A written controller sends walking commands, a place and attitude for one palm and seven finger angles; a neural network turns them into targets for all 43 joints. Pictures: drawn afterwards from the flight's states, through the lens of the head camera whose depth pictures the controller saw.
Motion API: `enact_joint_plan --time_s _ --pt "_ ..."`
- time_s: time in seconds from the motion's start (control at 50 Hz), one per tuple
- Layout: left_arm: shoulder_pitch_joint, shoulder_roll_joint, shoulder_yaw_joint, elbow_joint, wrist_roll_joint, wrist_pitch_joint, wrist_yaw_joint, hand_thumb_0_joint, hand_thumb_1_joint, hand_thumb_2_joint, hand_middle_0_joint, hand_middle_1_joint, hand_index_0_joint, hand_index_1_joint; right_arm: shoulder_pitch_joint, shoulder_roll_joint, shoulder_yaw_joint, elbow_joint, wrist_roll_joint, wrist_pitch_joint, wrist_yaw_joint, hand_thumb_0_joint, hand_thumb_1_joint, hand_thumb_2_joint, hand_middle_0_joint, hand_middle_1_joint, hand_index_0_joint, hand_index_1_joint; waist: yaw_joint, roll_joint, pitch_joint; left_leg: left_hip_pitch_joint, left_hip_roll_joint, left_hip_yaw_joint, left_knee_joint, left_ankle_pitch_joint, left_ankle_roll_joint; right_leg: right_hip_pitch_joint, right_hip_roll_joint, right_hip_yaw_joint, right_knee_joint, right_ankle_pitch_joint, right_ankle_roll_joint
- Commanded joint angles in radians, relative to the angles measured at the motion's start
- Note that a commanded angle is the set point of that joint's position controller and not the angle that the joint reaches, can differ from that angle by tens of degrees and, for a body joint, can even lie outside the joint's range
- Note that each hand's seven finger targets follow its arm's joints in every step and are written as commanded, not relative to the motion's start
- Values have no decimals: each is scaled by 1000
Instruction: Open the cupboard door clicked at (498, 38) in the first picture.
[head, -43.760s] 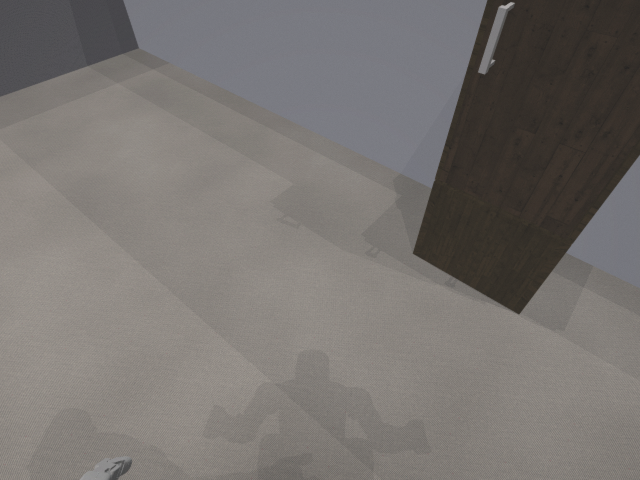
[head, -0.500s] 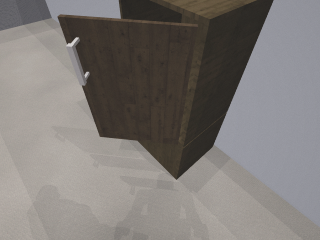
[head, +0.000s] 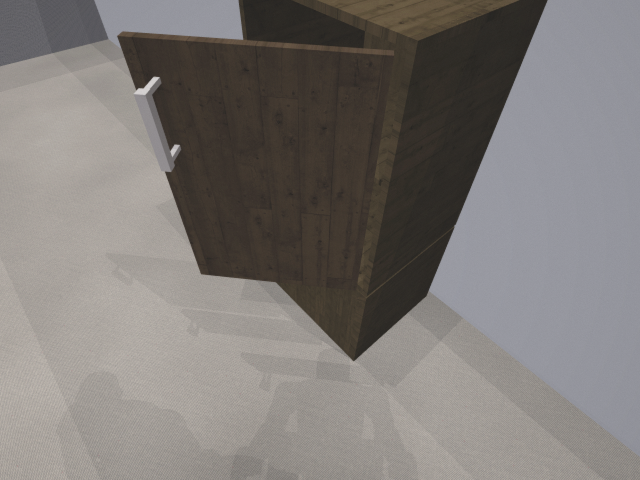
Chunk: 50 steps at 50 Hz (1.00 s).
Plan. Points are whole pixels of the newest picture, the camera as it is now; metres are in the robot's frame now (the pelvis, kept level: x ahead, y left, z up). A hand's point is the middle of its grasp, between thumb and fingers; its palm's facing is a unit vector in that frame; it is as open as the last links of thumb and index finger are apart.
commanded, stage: shuffle to correct the standing spot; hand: left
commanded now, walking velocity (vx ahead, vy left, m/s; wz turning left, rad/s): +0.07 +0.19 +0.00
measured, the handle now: (161, 126) +0.61 +0.31 +0.11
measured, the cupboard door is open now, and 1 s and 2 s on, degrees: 42 42 42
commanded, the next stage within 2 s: come to a stop and stand still in 0.78 s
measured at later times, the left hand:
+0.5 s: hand out of the picture +0.01 +0.23 -0.18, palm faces +0.03 -0.98 -0.21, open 7.4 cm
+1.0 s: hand out of the picture +0.06 +0.35 -0.21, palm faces +0.06 -0.97 -0.22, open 7.4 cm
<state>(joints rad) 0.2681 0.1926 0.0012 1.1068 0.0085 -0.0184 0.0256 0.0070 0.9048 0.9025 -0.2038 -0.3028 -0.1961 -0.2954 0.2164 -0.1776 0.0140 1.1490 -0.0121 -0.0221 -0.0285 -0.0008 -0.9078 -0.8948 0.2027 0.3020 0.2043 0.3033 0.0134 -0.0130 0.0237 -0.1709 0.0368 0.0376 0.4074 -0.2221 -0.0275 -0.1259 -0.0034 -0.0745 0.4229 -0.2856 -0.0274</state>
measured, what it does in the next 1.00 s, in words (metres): steps to the left: right foot, then left foot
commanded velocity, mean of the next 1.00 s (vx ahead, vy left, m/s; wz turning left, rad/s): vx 0.05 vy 0.12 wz -0.04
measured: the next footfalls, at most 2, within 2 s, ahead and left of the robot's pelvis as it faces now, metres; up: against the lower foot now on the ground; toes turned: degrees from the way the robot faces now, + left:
right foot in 0.58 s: +0.05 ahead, -0.05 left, +0.00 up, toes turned -9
left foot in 0.92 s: +0.15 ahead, +0.26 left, +0.00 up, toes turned +5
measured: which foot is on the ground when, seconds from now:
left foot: down 0.00-0.58, up 0.60-0.90, down 0.92-1.00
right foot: down 0.00-0.34, up 0.36-0.56, down 0.58-0.92, up 0.94-1.00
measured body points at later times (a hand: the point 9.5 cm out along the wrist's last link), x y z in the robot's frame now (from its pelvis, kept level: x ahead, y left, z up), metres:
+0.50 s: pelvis +0.02 +0.05 -0.01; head +0.05 +0.05 +0.44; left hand +0.01 +0.28 -0.17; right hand +0.01 -0.17 -0.17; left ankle +0.00 +0.13 -0.74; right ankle -0.02 -0.05 -0.71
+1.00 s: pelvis +0.07 +0.15 -0.02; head +0.10 +0.18 +0.43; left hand +0.06 +0.40 -0.19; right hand +0.13 -0.10 -0.15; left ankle +0.11 +0.26 -0.74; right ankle +0.01 -0.01 -0.71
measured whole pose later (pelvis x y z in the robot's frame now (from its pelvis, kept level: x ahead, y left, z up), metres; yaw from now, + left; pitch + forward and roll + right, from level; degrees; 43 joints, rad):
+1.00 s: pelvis +0.07 +0.15 -0.02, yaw -1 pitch +1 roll +1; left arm 0.31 0.23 0.07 1.04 0.02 0.05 0.04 0.01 0.90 0.90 -0.21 -0.30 -0.20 -0.30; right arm 0.21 -0.18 -0.03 0.98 -0.02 -0.01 -0.01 0.00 -0.92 -0.90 0.20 0.30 0.20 0.30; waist 0.03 -0.09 0.05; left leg -0.36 0.03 0.11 0.62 -0.27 0.02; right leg -0.34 -0.12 -0.01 0.90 -0.56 0.02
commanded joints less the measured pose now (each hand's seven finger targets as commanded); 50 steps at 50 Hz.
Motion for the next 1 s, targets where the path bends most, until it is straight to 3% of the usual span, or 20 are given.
enact_joint_plan --time_s 0.0,0.16,0.22,0.28,0.32,0.34,0.42,0.5,0.52,0.54,0.56,0.58,0.66,0.72,0.8,0.86,0.88,0.9,0.94,0.98 --pt "52 132 26 -30 5 -15 4 0 900 900 -200 -300 -200 -300 35 -122 -25 -41 -2 -10 -5 0 -900 -900 200 300 200 300 6 6 2 -3 63 -53 -30 162 44 -20 -133 113 -78 233 -17" --pt "107 153 56 -43 12 4 14 0 900 900 -200 -300 -200 -300 45 -69 -32 -88 -9 23 7 0 -900 -900 200 300 200 300 29 -118 86 -176 9 23 156 -93 14 -37 -301 267 -141 133 -112" --pt "101 156 70 -58 17 7 18 0 900 900 -200 -300 -200 -300 59 -61 -38 -102 -8 24 10 0 -900 -900 200 300 200 300 24 -140 106 -172 19 29 164 -109 16 -75 -324 249 -111 162 -131" --pt "74 109 66 -77 17 14 16 0 900 900 -200 -300 -200 -300 169 -72 -41 -81 -9 9 10 0 -900 -900 200 300 200 300 -16 -4 51 30 45 5 26 94 38 -177 -192 128 39 106 -70" --pt "57 39 51 -94 21 26 12 0 900 900 -200 -300 -200 -300 224 -129 -53 -69 -15 7 1 0 -900 -900 200 300 200 300 -25 232 49 59 187 -169 -91 131 145 -265 -52 -23 223 -173 -5" --pt "33 31 44 -107 23 29 12 0 900 900 -200 -300 -200 -300 240 -127 -54 -75 -12 7 -3 0 -900 -900 200 300 200 300 -36 248 62 67 223 -217 -152 131 195 -327 -38 -22 344 -283 0" --pt "50 0 38 -103 25 24 3 0 900 900 -200 -300 -200 -300 173 -92 -43 -111 -15 3 -5 0 -900 -900 200 300 200 300 -3 106 28 37 222 -156 -111 287 249 -307 -76 -1 461 -269 -16" --pt "140 -19 40 -77 21 13 8 0 900 900 -200 -300 -200 -300 144 -99 -45 -120 -10 4 -3 0 -900 -900 200 300 200 300 40 76 -35 -23 146 -46 -7 281 187 -97 -69 -40 142 -16 3" --pt "167 7 48 -68 22 4 12 0 900 900 -200 -300 -200 -300 143 -82 -42 -120 -5 3 -1 0 -900 -900 200 300 200 300 54 24 -41 -83 117 -30 47 216 151 5 -100 -9 29 86 -1" --pt "210 65 60 -57 25 -6 20 0 900 900 -200 -300 -200 -300 139 -55 -41 -130 3 -1 3 0 -900 -900 200 300 200 300 68 -106 -55 -212 57 28 139 38 96 131 -241 156 -27 188 -42" --pt "254 143 79 -53 24 -8 25 0 900 900 -200 -300 -200 -300 114 -32 -42 -157 2 2 8 0 -900 -900 200 300 200 300 79 -253 -26 -364 -32 87 275 -212 41 185 -440 393 -88 375 -131" --pt "271 164 79 -53 17 -9 25 0 900 900 -200 -300 -200 -300 88 -51 -49 -166 -7 12 7 0 -900 -900 200 300 200 300 84 -191 -16 -386 -17 40 431 -350 24 151 -520 421 -114 476 -210" --pt "169 109 77 -77 23 -12 36 0 900 900 -200 -300 -200 -300 56 -27 -54 -163 -12 38 24 0 -900 -900 200 300 200 300 46 -162 79 -431 25 -19 612 -225 9 19 -407 235 -106 513 -180" --pt "107 137 87 -108 28 -10 26 0 900 900 -200 -300 -200 -300 53 -3 -59 -175 -4 47 44 0 -900 -900 200 300 200 300 21 -156 76 -323 17 28 513 -137 -6 -114 -348 126 -128 341 -132" --pt "76 183 103 -121 33 3 16 0 900 900 -200 -300 -200 -300 33 -16 -60 -198 1 39 49 0 -900 -900 200 300 200 300 24 -201 70 -184 -16 80 309 -78 -13 -189 -323 94 -91 183 -88" --pt "54 182 108 -130 30 22 13 0 900 900 -200 -300 -200 -300 128 -53 -66 -176 0 23 40 0 -900 -900 200 300 200 300 -21 -108 6 19 -37 120 75 40 -15 -219 -256 42 93 135 -37" --pt "76 133 98 -137 25 31 10 0 900 900 -200 -300 -200 -300 179 -113 -80 -166 -4 15 32 0 -900 -900 200 300 200 300 -37 65 -56 119 47 42 38 138 5 -257 -185 -14 254 12 -5" --pt "94 55 83 -148 16 41 8 0 900 900 -200 -300 -200 -300 226 -203 -100 -168 -11 8 22 0 -900 -900 200 300 200 300 -50 342 -95 129 269 -271 -59 317 95 -379 -62 -60 472 -358 47" --pt "85 29 66 -157 16 45 18 0 900 900 -200 -300 -200 -300 167 -196 -87 -192 -17 12 6 0 -900 -900 200 300 200 300 -35 199 -56 -48 345 -318 -152 187 207 -331 -75 72 640 -349 19" --pt "71 55 66 -118 22 30 7 0 900 900 -200 -300 -200 -300 50 -161 -75 -196 -19 -6 -4 0 -900 -900 200 300 200 300 -6 179 -22 -84 281 -266 -153 160 192 -327 -89 99 646 -214 17"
